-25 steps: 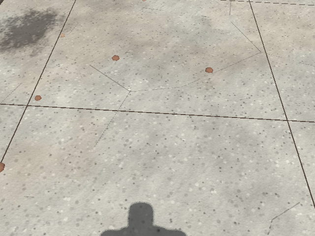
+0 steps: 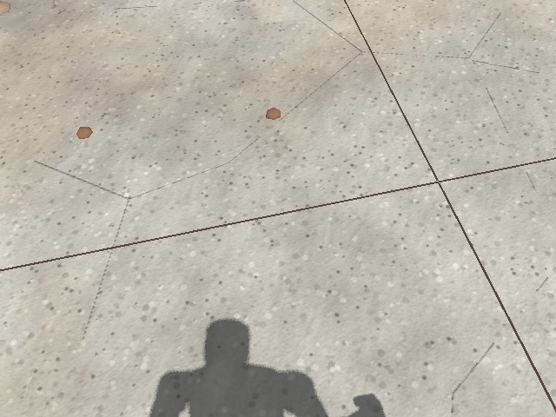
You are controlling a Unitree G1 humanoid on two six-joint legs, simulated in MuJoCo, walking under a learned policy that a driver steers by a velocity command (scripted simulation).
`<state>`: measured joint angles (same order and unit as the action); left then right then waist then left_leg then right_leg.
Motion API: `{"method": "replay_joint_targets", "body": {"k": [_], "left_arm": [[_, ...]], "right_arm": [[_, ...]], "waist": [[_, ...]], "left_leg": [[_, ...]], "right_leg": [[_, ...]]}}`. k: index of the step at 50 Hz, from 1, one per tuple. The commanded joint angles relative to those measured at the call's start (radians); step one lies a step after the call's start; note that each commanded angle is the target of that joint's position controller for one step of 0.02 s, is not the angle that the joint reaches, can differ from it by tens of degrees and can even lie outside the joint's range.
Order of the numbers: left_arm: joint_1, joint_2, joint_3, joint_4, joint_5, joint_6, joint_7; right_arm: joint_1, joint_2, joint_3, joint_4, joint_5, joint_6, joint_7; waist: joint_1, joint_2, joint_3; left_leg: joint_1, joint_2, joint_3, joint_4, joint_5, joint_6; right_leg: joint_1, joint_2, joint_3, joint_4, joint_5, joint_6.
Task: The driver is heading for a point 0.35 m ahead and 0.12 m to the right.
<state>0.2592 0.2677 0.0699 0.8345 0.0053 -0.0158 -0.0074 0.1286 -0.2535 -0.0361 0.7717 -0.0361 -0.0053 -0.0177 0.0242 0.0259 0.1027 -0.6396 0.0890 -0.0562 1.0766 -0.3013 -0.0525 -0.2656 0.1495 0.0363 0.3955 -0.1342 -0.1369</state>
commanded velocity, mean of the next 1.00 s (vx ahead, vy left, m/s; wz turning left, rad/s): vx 0.03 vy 0.00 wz -0.59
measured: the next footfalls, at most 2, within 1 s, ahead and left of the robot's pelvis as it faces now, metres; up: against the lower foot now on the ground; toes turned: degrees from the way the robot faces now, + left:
left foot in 0.34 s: +0.17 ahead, +0.14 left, +0.00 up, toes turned -17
right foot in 0.82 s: +0.05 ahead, -0.05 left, +0.00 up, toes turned -30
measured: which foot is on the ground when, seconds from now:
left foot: up 0.00-0.32, down 0.34-0.82, up 0.84-1.00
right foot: down 0.00-0.34, up 0.36-0.80, down 0.82-1.00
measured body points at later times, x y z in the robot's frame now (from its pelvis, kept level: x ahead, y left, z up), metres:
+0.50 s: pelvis +0.08 +0.06 +0.00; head +0.13 +0.09 +0.45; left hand +0.27 +0.32 -0.13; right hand +0.14 -0.24 -0.08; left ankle +0.13 +0.15 -0.74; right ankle +0.00 -0.03 -0.65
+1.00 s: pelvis +0.06 +0.03 +0.00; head +0.07 -0.01 +0.45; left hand +0.33 +0.19 -0.08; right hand -0.02 -0.26 -0.13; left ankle +0.14 +0.16 -0.66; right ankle +0.02 -0.03 -0.74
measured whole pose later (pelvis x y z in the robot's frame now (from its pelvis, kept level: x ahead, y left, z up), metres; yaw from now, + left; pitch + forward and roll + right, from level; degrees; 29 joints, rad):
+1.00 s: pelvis +0.06 +0.03 +0.00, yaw -35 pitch +0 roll +2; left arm 0.20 0.29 0.05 0.70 0.00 0.05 -0.01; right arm 0.21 -0.32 -0.06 0.72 -0.02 0.06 -0.01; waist -0.01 0.05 0.08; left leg -0.48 0.03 0.00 1.05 -0.40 -0.04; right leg -0.22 0.08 0.07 0.45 -0.22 -0.08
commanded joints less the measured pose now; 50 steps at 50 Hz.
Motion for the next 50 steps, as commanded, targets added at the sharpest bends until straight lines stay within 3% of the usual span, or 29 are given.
{"method": "replay_joint_targets", "body": {"k": [1,6,10,13,15,16,17,18,19,20,21,23,24,26,32,38,40,41,42,43,44,45,46,47,48,50], "left_arm": [[0.035,0.158,0.038,-0.067,-0.001,0.000,0.011],[0.083,0.167,0.045,-0.079,0.007,0.021,0.022],[0.090,0.179,0.049,-0.092,0.017,0.033,0.023],[0.060,0.190,0.053,-0.108,0.017,0.042,0.020],[0.004,0.193,0.053,-0.123,0.006,0.046,0.018],[-0.039,0.185,0.050,-0.137,-0.006,0.046,0.020],[-0.010,0.130,0.034,-0.151,-0.014,0.042,0.020],[0.087,0.080,0.023,-0.165,-0.014,0.043,0.025],[0.097,0.178,0.045,-0.134,0.027,0.052,0.030],[0.072,0.192,0.054,-0.123,0.029,0.057,0.025],[0.056,0.183,0.054,-0.114,0.025,0.065,0.016],[0.050,0.169,0.049,-0.116,0.011,0.080,-0.012],[0.042,0.164,0.046,-0.117,0.005,0.084,-0.019],[0.003,0.156,0.040,-0.132,-0.001,0.088,-0.026],[-0.083,0.121,0.019,-0.171,0.005,0.099,-0.039],[-0.101,0.112,0.006,-0.202,-0.006,0.089,-0.043],[-0.045,0.109,0.005,-0.187,0.007,0.073,-0.034],[-0.017,0.154,0.016,-0.180,0.022,0.058,-0.021],[-0.029,0.296,0.041,-0.217,0.017,0.046,-0.010],[0.067,0.327,0.063,-0.196,0.008,0.047,-0.012],[0.044,0.272,0.047,-0.181,0.007,0.048,-0.009],[-0.027,0.220,0.032,-0.186,0.002,0.052,-0.004],[-0.089,0.196,0.025,-0.199,0.002,0.055,0.001],[-0.099,0.180,0.020,-0.204,-0.002,0.054,0.008],[-0.084,0.174,0.017,-0.201,-0.004,0.052,0.007],[-0.053,0.186,0.022,-0.191,-0.005,0.045,0.004]], "right_arm": [[0.089,-0.088,-0.023,-0.034,0.002,0.019,-0.005],[-0.009,-0.101,-0.021,-0.074,0.012,0.025,-0.011],[-0.036,-0.110,-0.016,-0.096,0.025,0.016,-0.017],[-0.017,-0.119,-0.012,-0.106,0.038,0.006,-0.022],[0.044,-0.122,-0.012,-0.098,0.040,-0.002,-0.026],[0.096,-0.128,-0.014,-0.088,0.030,-0.011,-0.032],[0.114,-0.188,-0.026,-0.090,0.016,-0.016,-0.044],[0.044,-0.283,-0.037,-0.123,0.018,-0.006,-0.042],[0.117,-0.240,-0.038,-0.107,0.029,0.007,-0.034],[0.106,-0.178,-0.019,-0.112,0.030,0.009,-0.030],[0.052,-0.144,-0.010,-0.122,0.028,0.012,-0.027],[0.011,-0.145,-0.010,-0.135,0.016,0.014,-0.032],[0.023,-0.149,-0.012,-0.135,0.012,0.014,-0.030],[0.058,-0.153,-0.018,-0.128,0.011,0.011,-0.028],[0.111,-0.181,-0.037,-0.107,0.008,0.007,-0.017],[0.102,-0.222,-0.055,-0.099,0.007,0.017,0.006],[0.092,-0.222,-0.058,-0.093,0.023,0.026,0.007],[0.136,-0.196,-0.054,-0.083,0.020,0.031,0.012],[0.158,-0.092,-0.027,-0.139,0.005,0.041,0.018],[0.053,-0.147,-0.034,-0.163,0.006,0.061,-0.003],[0.046,-0.152,-0.038,-0.157,0.020,0.069,-0.006],[0.060,-0.157,-0.040,-0.140,0.029,0.065,-0.003],[0.074,-0.169,-0.046,-0.126,0.024,0.057,-0.001],[0.098,-0.179,-0.050,-0.111,0.009,0.055,0.004],[0.109,-0.178,-0.051,-0.103,0.006,0.055,0.008],[0.103,-0.160,-0.048,-0.105,0.012,0.059,0.013]], "waist": [[-0.023,-0.081,-0.180],[0.018,-0.104,-0.151],[0.026,-0.118,-0.142],[0.014,-0.132,-0.143],[-0.029,-0.139,-0.135],[-0.066,-0.122,-0.133],[-0.047,0.014,-0.169],[0.025,0.242,-0.174],[-0.015,0.159,-0.211],[-0.004,0.076,-0.178],[0.011,0.049,-0.134],[0.018,0.130,-0.127],[0.009,0.136,-0.134],[-0.013,0.128,-0.142],[-0.047,0.133,-0.133],[-0.047,0.166,-0.141],[-0.002,0.109,-0.149],[0.006,-0.040,-0.150],[-0.036,-0.335,-0.139],[0.064,-0.238,-0.141],[0.024,-0.182,-0.098],[-0.010,-0.158,-0.056],[-0.034,-0.161,-0.060],[-0.036,-0.179,-0.082],[-0.036,-0.163,-0.116],[-0.030,-0.124,-0.141]], "left_leg": [[0.056,-0.020,0.024,-0.036,0.063,-0.015],[0.000,-0.040,-0.012,-0.150,0.048,-0.013],[0.053,-0.084,-0.022,-0.242,-0.034,0.008],[0.155,-0.117,-0.029,-0.359,-0.080,0.031],[0.301,-0.132,-0.025,-0.551,-0.023,0.044],[0.431,-0.109,-0.035,-0.711,0.100,0.053],[0.569,0.068,-0.174,-0.795,0.185,0.096],[0.663,0.322,-0.457,-0.784,0.577,0.225],[0.633,0.357,-0.456,-0.736,0.706,0.320],[0.588,0.301,-0.354,-0.726,0.707,0.311],[0.538,0.227,-0.236,-0.735,0.645,0.273],[0.528,0.137,-0.105,-0.735,0.635,0.229],[0.532,0.124,-0.072,-0.732,0.650,0.229],[0.566,0.137,-0.049,-0.734,0.634,0.244],[0.588,0.195,-0.015,-0.746,0.506,0.268],[0.508,0.215,0.052,-0.682,0.444,0.232],[0.435,0.193,0.110,-0.568,0.355,0.162],[0.329,0.141,0.175,-0.409,0.191,0.094],[0.053,-0.018,0.243,-0.153,-0.333,0.005],[0.051,-0.069,0.080,-0.031,-0.361,0.009],[0.041,-0.048,0.040,0.021,-0.288,0.013],[0.049,-0.037,0.025,0.006,-0.191,0.019],[0.057,-0.034,0.023,-0.020,-0.125,0.022],[0.072,-0.046,0.036,-0.001,-0.090,0.017],[0.084,-0.055,0.034,0.016,-0.074,0.014],[0.079,-0.062,0.028,0.002,-0.061,0.006]], "right_leg": [[0.089,-0.264,0.223,-0.061,0.561,-0.083],[0.177,-0.280,0.333,-0.041,0.414,-0.082],[0.206,-0.286,0.397,0.022,0.518,-0.100],[0.202,-0.276,0.457,0.061,0.573,-0.088],[0.151,-0.235,0.480,0.085,0.479,-0.036],[0.078,-0.193,0.465,0.126,0.366,0.012],[-0.020,-0.121,0.364,0.265,0.085,0.071],[-0.227,0.065,0.149,0.434,-0.483,0.119],[-0.238,0.011,0.081,0.644,-0.552,0.134],[-0.236,-0.022,0.087,0.725,-0.485,0.142],[-0.229,-0.049,0.082,0.757,-0.414,0.156],[-0.234,-0.055,0.051,0.803,-0.328,0.183],[-0.234,-0.054,0.037,0.811,-0.308,0.193],[-0.253,-0.061,0.024,0.783,-0.292,0.203],[-0.222,-0.121,-0.017,0.572,-0.301,0.190],[-0.028,-0.125,-0.100,0.292,-0.303,0.135],[0.111,-0.106,-0.104,0.062,-0.145,0.106],[0.205,-0.180,0.053,-0.079,-0.083,0.086],[0.283,-0.501,0.497,-0.126,0.191,-0.013],[0.175,-0.539,0.495,-0.088,0.374,-0.146],[0.159,-0.477,0.407,-0.078,0.357,-0.150],[0.120,-0.403,0.327,-0.093,0.278,-0.114],[0.129,-0.338,0.284,-0.097,0.221,-0.073],[0.143,-0.311,0.262,-0.086,0.291,-0.070],[0.162,-0.302,0.256,-0.077,0.342,-0.070],[0.188,-0.302,0.271,-0.071,0.343,-0.074]]}}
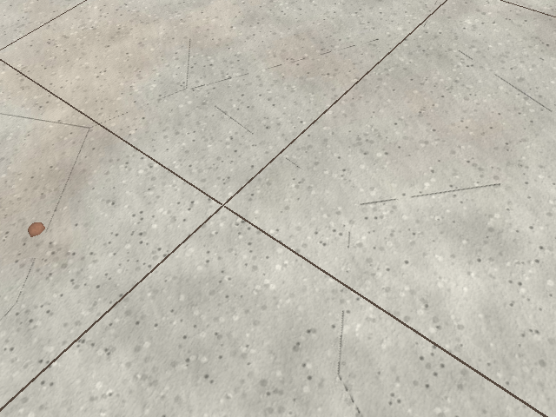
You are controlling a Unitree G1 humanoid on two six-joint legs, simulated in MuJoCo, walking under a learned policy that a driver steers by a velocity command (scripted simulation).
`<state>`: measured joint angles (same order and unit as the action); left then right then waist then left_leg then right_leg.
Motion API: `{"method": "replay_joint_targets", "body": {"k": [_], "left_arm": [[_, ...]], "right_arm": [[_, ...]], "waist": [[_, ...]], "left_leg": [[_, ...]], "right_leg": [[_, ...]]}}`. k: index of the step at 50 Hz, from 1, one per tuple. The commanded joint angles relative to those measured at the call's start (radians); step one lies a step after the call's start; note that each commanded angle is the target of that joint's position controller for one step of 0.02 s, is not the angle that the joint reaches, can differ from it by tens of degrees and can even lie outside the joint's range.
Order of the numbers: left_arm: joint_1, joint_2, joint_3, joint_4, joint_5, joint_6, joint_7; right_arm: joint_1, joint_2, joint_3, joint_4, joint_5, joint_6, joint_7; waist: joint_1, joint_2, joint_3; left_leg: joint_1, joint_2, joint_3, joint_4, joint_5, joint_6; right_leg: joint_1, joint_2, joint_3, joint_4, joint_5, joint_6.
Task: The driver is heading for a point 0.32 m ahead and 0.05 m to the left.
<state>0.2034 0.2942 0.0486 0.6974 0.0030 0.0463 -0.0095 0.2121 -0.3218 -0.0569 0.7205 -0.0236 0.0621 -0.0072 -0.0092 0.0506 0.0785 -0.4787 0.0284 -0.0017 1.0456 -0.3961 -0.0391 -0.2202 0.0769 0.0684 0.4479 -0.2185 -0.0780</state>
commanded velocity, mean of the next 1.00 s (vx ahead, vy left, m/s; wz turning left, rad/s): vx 0.17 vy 0.00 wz -0.23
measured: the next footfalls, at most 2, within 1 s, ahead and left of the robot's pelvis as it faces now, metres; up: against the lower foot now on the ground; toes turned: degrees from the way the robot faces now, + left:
left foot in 0.38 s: +0.06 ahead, +0.11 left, +0.00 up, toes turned -13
right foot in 0.84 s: +0.27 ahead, -0.14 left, +0.00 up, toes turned -13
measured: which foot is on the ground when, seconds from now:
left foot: up 0.00-0.36, down 0.38-0.84, up 0.86-1.00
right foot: down 0.00-0.38, up 0.40-0.82, down 0.84-1.00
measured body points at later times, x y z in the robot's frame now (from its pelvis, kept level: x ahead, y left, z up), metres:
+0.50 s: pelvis +0.04 +0.03 +0.00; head +0.04 +0.05 +0.45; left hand +0.18 +0.27 -0.13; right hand +0.05 -0.25 -0.10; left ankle +0.02 +0.12 -0.74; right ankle +0.01 -0.09 -0.69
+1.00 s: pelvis +0.18 -0.05 +0.00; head +0.21 -0.08 +0.45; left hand +0.35 +0.16 -0.12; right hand +0.15 -0.29 -0.16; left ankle +0.13 +0.10 -0.68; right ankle +0.23 -0.13 -0.74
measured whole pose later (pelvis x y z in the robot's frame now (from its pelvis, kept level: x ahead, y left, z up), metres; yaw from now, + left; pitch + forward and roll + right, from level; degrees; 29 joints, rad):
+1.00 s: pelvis +0.18 -0.05 +0.00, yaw -11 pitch +0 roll +1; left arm 0.15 0.20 0.00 0.87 0.01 -0.05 0.01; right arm 0.32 -0.23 -0.02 0.93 -0.02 -0.01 -0.01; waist -0.04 0.03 0.08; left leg -0.32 0.00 -0.02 0.98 -0.44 0.02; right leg -0.28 0.05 -0.06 0.41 -0.13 -0.08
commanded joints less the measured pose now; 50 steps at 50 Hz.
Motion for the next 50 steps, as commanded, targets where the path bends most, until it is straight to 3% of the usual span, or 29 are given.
{"method": "replay_joint_targets", "body": {"k": [1,7,13,15,17,18,19,20,21,22,24,27,31,33,37,39,40,41,42,43,44,45,46,47,48,50], "left_arm": [[0.018,0.165,0.046,-0.049,-0.002,-0.019,0.005],[0.078,0.182,0.057,-0.036,0.011,-0.016,0.006],[0.062,0.169,0.051,-0.029,0.023,-0.015,0.006],[0.072,0.166,0.050,-0.014,0.026,-0.009,0.004],[0.036,0.145,0.042,-0.008,0.022,-0.003,0.006],[0.035,0.109,0.030,-0.007,0.018,-0.007,0.012],[0.051,0.036,0.010,-0.013,0.014,-0.017,0.016],[0.017,0.054,0.013,-0.033,0.015,-0.031,0.020],[-0.015,0.125,0.031,-0.035,0.042,-0.042,0.022],[0.016,0.133,0.035,-0.010,0.038,-0.049,0.010],[0.067,0.127,0.034,0.038,0.042,-0.056,-0.016],[0.006,0.085,0.021,0.035,0.046,-0.062,-0.036],[-0.129,0.055,0.004,0.009,0.042,-0.066,-0.040],[-0.181,0.031,-0.007,-0.002,0.040,-0.071,-0.043],[-0.189,-0.002,-0.024,0.007,0.028,-0.081,-0.033],[-0.125,0.017,-0.018,0.034,0.022,-0.086,-0.018],[-0.040,0.032,-0.012,0.068,0.027,-0.093,-0.008],[0.058,0.058,-0.004,0.102,0.039,-0.106,0.003],[0.185,0.121,0.008,0.122,0.058,-0.116,0.016],[0.217,0.213,0.031,0.133,0.040,-0.103,0.021],[0.217,0.155,0.027,0.141,-0.011,-0.094,0.014],[0.111,0.096,0.006,0.131,-0.013,-0.095,0.015],[0.030,0.028,-0.016,0.120,-0.004,-0.098,0.016],[0.000,-0.001,-0.029,0.124,-0.001,-0.102,0.022],[-0.016,-0.010,-0.034,0.136,0.001,-0.103,0.027],[-0.011,-0.004,-0.038,0.154,0.010,-0.113,0.027]], "right_arm": [[0.007,-0.084,-0.026,-0.058,0.002,-0.005,0.002],[-0.055,-0.077,-0.022,-0.079,0.003,-0.003,-0.008],[-0.054,-0.065,-0.010,-0.080,0.017,-0.016,-0.015],[-0.032,-0.063,-0.004,-0.076,0.013,-0.023,-0.012],[0.030,-0.031,0.006,-0.051,0.007,-0.036,-0.013],[0.060,-0.029,0.010,-0.038,0.000,-0.048,-0.022],[0.112,-0.083,0.006,-0.034,-0.014,-0.062,-0.031],[0.142,-0.211,-0.024,-0.021,-0.018,-0.069,-0.026],[0.130,-0.202,-0.034,0.011,-0.020,-0.071,-0.020],[0.081,-0.143,-0.019,0.010,-0.005,-0.078,-0.012],[0.044,-0.096,-0.008,0.012,0.005,-0.094,-0.003],[0.120,-0.074,-0.007,0.056,0.011,-0.121,0.009],[0.226,-0.064,-0.012,0.111,0.013,-0.134,0.014],[0.254,-0.057,-0.009,0.135,0.011,-0.135,0.013],[0.285,-0.056,-0.002,0.174,0.004,-0.130,0.008],[0.268,-0.061,0.000,0.181,0.008,-0.127,0.004],[0.245,-0.064,0.000,0.182,0.016,-0.127,0.002],[0.234,-0.061,0.004,0.182,0.028,-0.130,0.001],[0.232,-0.022,0.019,0.146,0.034,-0.136,0.000],[0.396,0.081,0.043,0.160,0.063,-0.121,-0.006],[0.347,-0.048,0.008,0.193,0.029,-0.095,-0.023],[0.286,-0.026,0.009,0.182,0.018,-0.090,-0.019],[0.246,0.006,0.019,0.183,0.011,-0.088,-0.014],[0.223,0.010,0.017,0.185,0.004,-0.079,-0.008],[0.245,0.021,0.020,0.199,-0.004,-0.068,-0.003],[0.271,0.047,0.024,0.227,-0.002,-0.052,0.000]], "waist": [[0.010,-0.146,-0.114],[0.043,-0.166,-0.095],[0.040,-0.167,-0.123],[0.035,-0.167,-0.142],[-0.021,-0.149,-0.091],[-0.043,-0.100,-0.066],[-0.055,0.079,-0.078],[-0.071,0.158,-0.027],[-0.038,0.059,0.062],[0.003,0.044,0.076],[0.025,0.077,0.038],[-0.003,0.065,0.020],[-0.059,0.056,0.030],[-0.072,0.054,0.040],[-0.062,0.084,-0.001],[-0.024,0.088,-0.035],[0.022,0.069,-0.070],[0.072,0.035,-0.126],[0.112,-0.057,-0.248],[0.059,-0.296,-0.406],[0.080,-0.143,-0.373],[0.038,-0.134,-0.236],[0.016,-0.115,-0.162],[-0.006,-0.133,-0.117],[-0.032,-0.152,-0.112],[-0.051,-0.143,-0.143]], "left_leg": [[-0.094,-0.003,-0.030,0.014,0.036,-0.010],[-0.102,-0.024,-0.053,-0.133,0.005,-0.008],[0.064,-0.053,-0.040,-0.268,-0.018,0.025],[0.158,-0.071,-0.023,-0.349,-0.044,0.045],[0.346,-0.082,-0.002,-0.570,0.034,0.077],[0.458,-0.049,-0.041,-0.682,0.036,0.095],[0.551,0.159,-0.289,-0.816,-0.190,0.128],[0.494,0.326,-0.627,-0.957,-0.423,0.210],[0.376,0.340,-0.634,-0.951,-0.442,0.252],[0.364,0.281,-0.557,-0.946,-0.387,0.238],[0.392,0.186,-0.388,-0.940,-0.203,0.203],[0.443,0.157,-0.296,-0.946,-0.040,0.219],[0.517,0.161,-0.248,-0.954,0.114,0.244],[0.512,0.150,-0.201,-0.927,0.267,0.241],[0.447,0.137,-0.103,-0.768,0.804,0.206],[0.440,0.145,-0.116,-0.691,0.930,0.179],[0.436,0.126,-0.106,-0.604,0.971,0.156],[0.380,0.094,-0.076,-0.481,0.906,0.129],[0.231,0.060,-0.052,-0.288,0.549,0.100],[0.065,-0.085,0.017,0.029,-0.197,0.072],[0.066,-0.076,-0.062,0.116,-0.209,0.077],[0.037,-0.046,-0.075,0.126,-0.161,0.079],[0.044,-0.017,-0.075,0.072,-0.106,0.076],[0.075,0.006,-0.070,0.014,-0.066,0.068],[0.137,0.008,-0.054,-0.028,-0.034,0.056],[0.227,-0.009,-0.032,-0.101,0.000,0.041]], "right_leg": [[0.151,-0.228,0.255,-0.125,0.400,-0.136],[0.149,-0.229,0.373,-0.126,0.241,-0.159],[0.077,-0.217,0.405,-0.084,0.337,-0.145],[0.034,-0.193,0.437,-0.112,0.044,-0.141],[-0.118,-0.140,0.447,-0.119,-0.297,-0.108],[-0.225,-0.097,0.418,-0.076,-0.413,-0.066],[-0.341,-0.008,0.284,0.163,-0.468,-0.009],[-0.479,0.141,0.126,0.358,-0.350,0.015],[-0.483,0.048,0.156,0.456,-0.251,0.017],[-0.463,0.025,0.148,0.487,-0.181,0.026],[-0.430,0.005,0.085,0.536,-0.090,0.051],[-0.477,-0.049,0.012,0.551,-0.005,0.068],[-0.541,-0.106,-0.063,0.432,0.038,0.098],[-0.508,-0.108,-0.092,0.339,0.052,0.102],[-0.279,-0.052,-0.157,0.182,0.042,0.074],[-0.151,-0.029,-0.141,0.113,0.086,0.038],[-0.041,-0.013,-0.135,0.028,0.145,0.016],[0.126,-0.044,-0.112,-0.044,0.258,-0.005],[0.362,-0.255,0.080,-0.014,0.469,-0.041],[0.538,-0.542,0.394,0.016,0.850,-0.222],[0.410,-0.493,0.387,-0.023,0.811,-0.239],[0.291,-0.437,0.277,-0.067,0.735,-0.213],[0.196,-0.384,0.201,-0.110,0.696,-0.176],[0.128,-0.339,0.138,-0.137,0.710,-0.145],[0.068,-0.301,0.083,-0.153,0.716,-0.126],[0.025,-0.276,0.030,-0.155,0.746,-0.117]]}}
